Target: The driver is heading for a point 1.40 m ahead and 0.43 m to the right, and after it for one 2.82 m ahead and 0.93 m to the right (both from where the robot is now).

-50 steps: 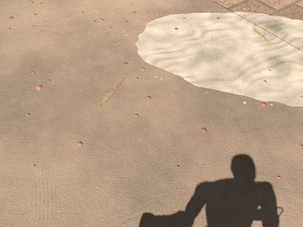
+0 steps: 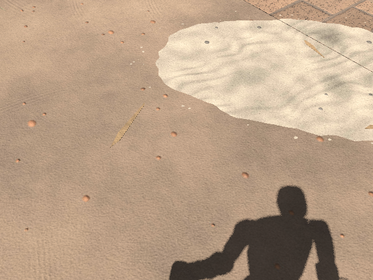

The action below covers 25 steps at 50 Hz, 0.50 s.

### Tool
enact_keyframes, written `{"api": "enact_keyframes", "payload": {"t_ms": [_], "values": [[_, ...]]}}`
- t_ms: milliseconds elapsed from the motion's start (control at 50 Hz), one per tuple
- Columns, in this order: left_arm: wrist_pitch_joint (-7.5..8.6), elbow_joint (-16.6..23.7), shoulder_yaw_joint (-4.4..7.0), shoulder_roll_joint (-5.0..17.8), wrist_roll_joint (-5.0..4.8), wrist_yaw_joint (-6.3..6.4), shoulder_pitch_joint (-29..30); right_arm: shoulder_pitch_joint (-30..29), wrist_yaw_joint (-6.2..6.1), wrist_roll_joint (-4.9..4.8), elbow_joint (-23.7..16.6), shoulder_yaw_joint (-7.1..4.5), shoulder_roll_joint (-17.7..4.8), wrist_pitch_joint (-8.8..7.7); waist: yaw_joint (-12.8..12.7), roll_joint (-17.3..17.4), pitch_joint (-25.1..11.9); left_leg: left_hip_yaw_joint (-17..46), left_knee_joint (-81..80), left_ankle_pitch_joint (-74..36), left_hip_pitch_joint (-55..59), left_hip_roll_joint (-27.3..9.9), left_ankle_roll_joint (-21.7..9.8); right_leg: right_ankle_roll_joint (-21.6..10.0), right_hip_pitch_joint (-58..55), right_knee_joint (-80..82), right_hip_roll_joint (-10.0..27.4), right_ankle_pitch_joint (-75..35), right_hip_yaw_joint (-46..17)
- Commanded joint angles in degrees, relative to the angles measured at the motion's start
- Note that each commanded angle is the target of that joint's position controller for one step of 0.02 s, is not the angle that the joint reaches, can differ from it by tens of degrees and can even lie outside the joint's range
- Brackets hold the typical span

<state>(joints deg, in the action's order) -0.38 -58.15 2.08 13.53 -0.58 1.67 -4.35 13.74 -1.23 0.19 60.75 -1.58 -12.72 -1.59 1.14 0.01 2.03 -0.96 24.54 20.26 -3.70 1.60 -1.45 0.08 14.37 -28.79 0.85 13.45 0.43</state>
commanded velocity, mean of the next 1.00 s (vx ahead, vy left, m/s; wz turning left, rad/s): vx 0.40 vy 0.00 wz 0.00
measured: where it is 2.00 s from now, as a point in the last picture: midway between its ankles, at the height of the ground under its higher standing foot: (194, 171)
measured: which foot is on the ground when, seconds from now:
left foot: down 0.00-0.06, up 0.08-0.28, down 0.30-0.82, up 0.84-1.00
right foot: down 0.00-0.30, up 0.32-0.78, down 0.80-1.00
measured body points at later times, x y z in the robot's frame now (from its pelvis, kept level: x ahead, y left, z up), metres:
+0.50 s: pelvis +0.13 +0.06 +0.01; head +0.13 +0.08 +0.46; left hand +0.26 +0.32 -0.12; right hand +0.09 -0.19 -0.13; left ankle +0.07 +0.14 -0.74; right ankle +0.17 -0.10 -0.66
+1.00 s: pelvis +0.42 +0.00 +0.01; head +0.44 +0.00 +0.45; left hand +0.48 +0.27 -0.13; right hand +0.50 -0.27 -0.13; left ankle +0.42 +0.17 -0.65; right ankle +0.45 -0.07 -0.74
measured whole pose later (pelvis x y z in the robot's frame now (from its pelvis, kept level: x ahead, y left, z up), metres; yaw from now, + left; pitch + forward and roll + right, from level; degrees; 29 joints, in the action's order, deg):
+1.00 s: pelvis +0.42 +0.00 +0.01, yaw +0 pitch +0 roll -1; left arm 5.6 -57.1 3.1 13.8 0.2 -2.2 -12.6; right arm 12.6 -1.1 -1.3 55.0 -3.8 -14.9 -5.4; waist -1.3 2.0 2.4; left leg 2.5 65.4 16.7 -31.5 -6.8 -2.4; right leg -4.8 11.9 -19.5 -4.2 7.8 4.4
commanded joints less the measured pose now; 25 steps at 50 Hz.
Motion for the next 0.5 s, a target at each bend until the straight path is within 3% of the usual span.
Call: {"api": "enact_keyframes", "payload": {"t_ms": [20, 60, 80, 100, 140, 180, 220, 260, 280, 300, 320, 340, 360, 380, 420, 460, 500], "values": [[0.28, 0.26, 2.11, 7.41, -0.67, -0.24, -2.63, 3.4, -0.57, -0.65, -0.35, -1.25, -5.72, 0.56, -1.41, -1.79, -4.18, -0.24, 0.14, -7.4, -9.19, -0.67, -0.27, -6.16, -11.74, -1.07, 2.28, -14.19, -3.18], [1.01, -1.1, 2.69, 8.24, -1.26, -0.56, -5.94, 1.86, -0.53, -0.7, -1.52, -0.99, -4.53, 0.85, -2.56, -4.44, -1.39, -1.12, 5.72, 6.76, -15.83, 0.6, -1.51, -8.94, -10.04, 2.71, 5.37, 7.83, -9.67], [1.64, -1.85, 3.01, 9.43, -1.5, -0.65, -8.57, 0.36, -0.4, -0.81, -2.69, -0.75, -3.59, 0.29, -3.38, -8.09, 0.55, -1.83, 10.1, 9.5, -20.6, 0.88, -1.67, -11.8, -10.57, 7.14, 9.98, 15.39, -17.6], [2.33, -2.61, 3.36, 10.82, -1.41, -0.68, -11.32, -1.17, -0.23, -1.13, -3.75, -0.71, -3.33, -0.53, -4.01, -11.13, 1.85, -1.78, 14.72, 10.24, -24.63, 0.8, -2.01, -15.12, -11.48, 11.68, 15.03, 19.38, -26.5], [4.18, -2.28, 3.73, 11.83, -0.19, -0.53, -12.33, -4.68, 0.25, -1.78, -5.31, -1.25, -5.1, -1.93, -4.78, -11.26, 2.87, 2.35, 25.72, 15.34, -29.85, -1.72, -2.84, -18.23, -10.67, 15.92, 20.79, 19.5, -35.2], [5.59, -0.23, 3.6, 11.22, -0.24, -0.54, -8.38, -5.56, 0.84, -2.24, -5.83, -1.79, -6.58, -2.81, -3.19, -8.36, 1.88, 5.24, 29.2, 14.56, -31.31, -5.59, -3.57, -15.93, -8.81, 17.75, 20.92, 19.74, -32.67], [5.24, 1.78, 3.49, 10.88, -1.25, -0.6, -2.91, -4.26, 1.03, -2.08, -5.26, -1.99, -6.17, -3.2, -0.35, -7.76, 1.77, 2.37, 17.82, 8.62, -21.27, -6.1, -3.67, -10.97, -1.36, 19.06, 15.89, 15.89, -21.33], [4.09, 2.33, 3.63, 10.58, -1.53, -0.8, -0.41, 3.61, 1.13, -1.3, -1.0, -2.21, -3.87, -3.3, 3.86, -6.78, -0.39, -4.45, 7.31, -8.27, -1.21, -0.63, -2.03, -7.65, 9.84, 14.37, 8.47, 10.46, -8.99], [3.76, 2.04, 3.3, 9.16, -1.23, -0.84, -1.92, 7.7, 1.18, -0.93, 1.03, -2.72, -4.15, -2.86, 4.89, -4.8, -1.53, -5.92, 7.13, -9.14, 4.58, 1.32, -1.02, -6.87, 12.97, 10.27, 6.32, 10.78, -5.83], [3.84, 2.26, 2.52, 6.95, -0.95, -0.92, -1.99, 11.36, 1.09, -0.91, 1.89, -3.2, -4.96, -2.53, 6.29, -0.87, -2.09, -2.39, 4.97, -6.29, 8.39, -0.8, -1.6, -5.36, 15.89, 3.04, 4.42, 9.95, -3.29], [4.1, 3.31, 1.24, 2.89, 0.02, -1.21, -1.67, 15.78, 0.53, -0.91, 1.68, -4.07, -9.18, -2.53, 7.48, 12.51, -3.15, 15.81, -5.17, 3.98, 10.89, -12.84, -5.68, -1.57, 21.02, -16.08, 0.33, 10.32, 1.99], [4.86, 5.92, 1.24, 2.5, -0.98, -0.86, -0.58, 19.34, 1.35, -0.42, 1.99, -4.51, -13.94, -3.2, 7.71, 20.71, -2.68, 41.29, -16.61, 17.32, 12.06, -23.47, -14.44, -1.2, 30.59, -29.88, -4.26, 20.22, -0.32], [5.63, 6.33, 1.77, 5.3, -2.43, -0.92, 0.24, 13.6, 1.52, -0.1, 0.64, -3.56, -12.0, -4.24, 4.72, 12.69, 2.21, 42.97, -17.15, 23.9, 8.4, -24.89, -15.29, -2.77, 35.73, -38.25, 0.58, 17.62, -5.04], [6.29, 6.19, 1.91, 6.61, -2.7, -1.25, -0.17, 9.38, 1.73, -0.32, -0.99, -2.8, -9.44, -5.09, 3.07, 8.84, 4.6, 37.02, -16.51, 20.8, 7.2, -22.85, -13.17, -4.3, 38.2, -39.7, 2.95, 10.88, -5.74], [6.66, 4.63, 2.53, 7.33, -1.14, -1.15, -1.96, 5.07, 2.33, -0.36, -2.71, -1.99, -7.88, -5.55, 0.83, 4.74, 4.28, 24.58, -16.53, 3.6, 4.73, -18.0, -9.06, -4.75, 34.31, -34.88, 5.86, 1.24, -4.65], [6.25, 4.36, 2.65, 6.22, -0.71, -1.62, -1.89, 7.12, 2.05, 0.0, -2.2, -1.31, -6.12, -5.16, 0.73, 6.08, 3.07, 16.67, -17.21, -9.47, 4.01, -15.25, -7.94, -3.45, 29.91, -30.05, 6.36, -3.36, -2.94], [5.75, 5.22, 2.49, 4.7, -0.35, -1.91, 0.6, 10.01, 1.29, 0.05, -1.4, -1.23, -6.4, -4.71, 1.24, 4.98, 2.78, 12.03, -17.22, -18.73, 5.19, -13.87, -8.24, -1.93, 30.21, -25.42, 5.48, -6.65, -1.08]]}}
Velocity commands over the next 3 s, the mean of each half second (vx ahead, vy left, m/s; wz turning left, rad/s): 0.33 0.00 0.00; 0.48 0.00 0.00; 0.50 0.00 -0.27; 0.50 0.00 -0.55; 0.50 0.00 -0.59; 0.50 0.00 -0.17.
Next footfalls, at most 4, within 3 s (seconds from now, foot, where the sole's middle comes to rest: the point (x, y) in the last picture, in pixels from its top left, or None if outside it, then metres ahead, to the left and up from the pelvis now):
0.30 left None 0.11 0.14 -0.77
0.80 right None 0.49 -0.08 -0.77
1.32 left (151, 207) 0.79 0.16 -0.77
1.84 right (227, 166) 0.99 -0.16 -0.77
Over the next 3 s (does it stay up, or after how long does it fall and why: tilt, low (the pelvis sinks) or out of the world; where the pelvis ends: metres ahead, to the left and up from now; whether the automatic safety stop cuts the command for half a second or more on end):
stays up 1.34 -0.42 0.00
